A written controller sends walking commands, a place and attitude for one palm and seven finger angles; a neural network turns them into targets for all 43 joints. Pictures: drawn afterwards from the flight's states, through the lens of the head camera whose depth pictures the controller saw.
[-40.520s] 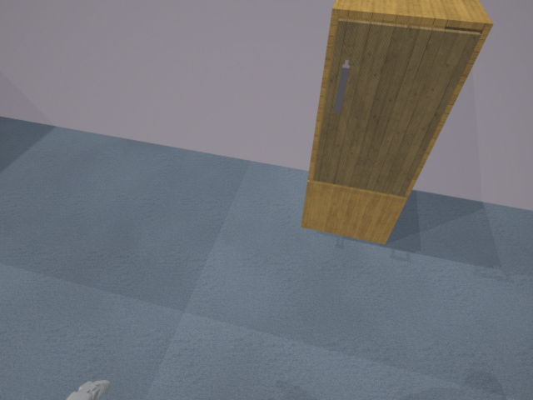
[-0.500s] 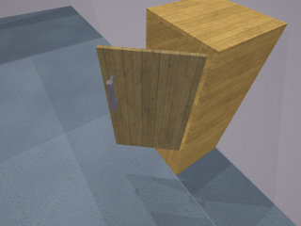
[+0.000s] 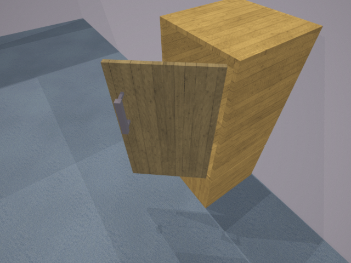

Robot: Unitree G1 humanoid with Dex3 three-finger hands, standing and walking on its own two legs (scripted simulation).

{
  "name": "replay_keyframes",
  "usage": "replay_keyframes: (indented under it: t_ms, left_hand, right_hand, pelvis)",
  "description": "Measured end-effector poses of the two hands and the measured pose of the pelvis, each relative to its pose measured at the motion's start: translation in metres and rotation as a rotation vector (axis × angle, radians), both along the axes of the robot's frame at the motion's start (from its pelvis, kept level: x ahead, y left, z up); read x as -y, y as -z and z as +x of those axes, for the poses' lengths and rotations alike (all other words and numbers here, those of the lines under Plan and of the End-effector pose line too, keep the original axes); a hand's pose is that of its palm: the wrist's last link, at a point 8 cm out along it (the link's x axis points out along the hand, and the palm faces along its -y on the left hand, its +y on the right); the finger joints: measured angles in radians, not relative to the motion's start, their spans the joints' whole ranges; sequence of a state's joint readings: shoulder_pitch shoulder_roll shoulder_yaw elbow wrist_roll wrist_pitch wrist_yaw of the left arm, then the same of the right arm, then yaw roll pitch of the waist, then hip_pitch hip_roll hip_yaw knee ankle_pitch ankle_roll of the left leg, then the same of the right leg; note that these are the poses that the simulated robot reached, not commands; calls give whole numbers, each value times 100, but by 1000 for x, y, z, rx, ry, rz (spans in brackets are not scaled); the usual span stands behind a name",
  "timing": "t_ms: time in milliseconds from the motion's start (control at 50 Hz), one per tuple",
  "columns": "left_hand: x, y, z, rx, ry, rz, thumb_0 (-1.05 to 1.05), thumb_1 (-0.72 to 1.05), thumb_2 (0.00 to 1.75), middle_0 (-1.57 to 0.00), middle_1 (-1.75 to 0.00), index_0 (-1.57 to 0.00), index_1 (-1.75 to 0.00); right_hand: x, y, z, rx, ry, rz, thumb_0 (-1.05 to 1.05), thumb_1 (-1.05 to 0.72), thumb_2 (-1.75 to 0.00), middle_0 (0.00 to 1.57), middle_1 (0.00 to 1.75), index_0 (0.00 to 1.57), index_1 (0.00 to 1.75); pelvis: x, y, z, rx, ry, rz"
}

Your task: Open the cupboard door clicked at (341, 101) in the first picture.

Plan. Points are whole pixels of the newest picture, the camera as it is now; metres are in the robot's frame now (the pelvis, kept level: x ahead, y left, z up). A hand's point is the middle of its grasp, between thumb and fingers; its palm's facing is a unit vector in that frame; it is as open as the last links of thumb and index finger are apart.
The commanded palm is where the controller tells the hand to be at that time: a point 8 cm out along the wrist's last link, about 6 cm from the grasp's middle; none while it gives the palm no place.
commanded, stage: look again from close up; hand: left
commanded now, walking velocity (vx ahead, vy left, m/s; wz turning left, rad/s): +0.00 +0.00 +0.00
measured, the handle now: (123, 113) +0.56 +0.20 +0.00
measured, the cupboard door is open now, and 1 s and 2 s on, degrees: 50 50 50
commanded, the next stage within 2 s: raise the hand with hooked fingers in 0.12 s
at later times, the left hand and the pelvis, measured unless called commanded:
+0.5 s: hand (94, 231) +0.19 +0.19 +0.01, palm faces +0.08 -1.00 -0.02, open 7.9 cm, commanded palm +0.10 +0.25 -0.05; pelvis -0.04 +0.01 -0.03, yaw +1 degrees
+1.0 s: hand (82, 245) +0.17 +0.22 -0.04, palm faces -0.09 -1.00 -0.02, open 10.7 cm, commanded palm +0.14 +0.29 -0.03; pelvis -0.07 +0.03 -0.08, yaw +1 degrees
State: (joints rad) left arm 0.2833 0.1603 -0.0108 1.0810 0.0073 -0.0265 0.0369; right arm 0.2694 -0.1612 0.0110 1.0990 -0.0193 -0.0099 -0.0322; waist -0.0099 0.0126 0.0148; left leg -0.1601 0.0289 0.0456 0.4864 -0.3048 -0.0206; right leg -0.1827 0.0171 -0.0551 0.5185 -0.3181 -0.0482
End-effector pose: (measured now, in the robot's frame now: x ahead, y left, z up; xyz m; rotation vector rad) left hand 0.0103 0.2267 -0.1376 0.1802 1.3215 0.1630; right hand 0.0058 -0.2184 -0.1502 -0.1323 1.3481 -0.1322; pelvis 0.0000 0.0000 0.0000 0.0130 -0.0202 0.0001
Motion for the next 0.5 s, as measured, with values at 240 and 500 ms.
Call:
replay_keyframes:
  t_ms: [240, 500]
  left_hand:
    - [1, 2, -9, -16, -4, -11, 1, 91, 90, -20, -30, -20, -30]
    - [-11, -146, 152, 1279, 100, -118, 1, 77, 84, -20, -40, -21, -39]
  right_hand:
    - [3, -6, -4, -19, -9, -14, 0, -91, -90, 20, 30, 20, 29]
    - [23, -55, 119, 738, -95, -121, 1, -90, -90, 20, 30, 20, 30]
  pelvis:
    - [1, -2, -5, -4, 1, -8]
    - [-10, 30, -42, -131, -13, 10]
